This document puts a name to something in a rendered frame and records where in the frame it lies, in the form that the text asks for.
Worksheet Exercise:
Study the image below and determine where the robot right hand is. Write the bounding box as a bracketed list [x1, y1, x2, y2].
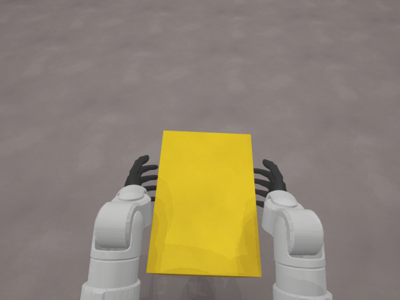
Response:
[253, 159, 287, 208]

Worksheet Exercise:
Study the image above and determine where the carton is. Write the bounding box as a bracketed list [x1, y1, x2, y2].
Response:
[146, 131, 262, 278]

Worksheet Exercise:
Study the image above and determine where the robot left hand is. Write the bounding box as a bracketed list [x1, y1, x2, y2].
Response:
[124, 155, 158, 201]

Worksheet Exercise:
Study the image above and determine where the robot right forearm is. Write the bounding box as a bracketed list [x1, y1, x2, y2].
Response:
[262, 190, 333, 300]

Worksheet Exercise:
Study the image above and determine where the robot left forearm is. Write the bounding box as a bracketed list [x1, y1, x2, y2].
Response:
[80, 185, 151, 300]

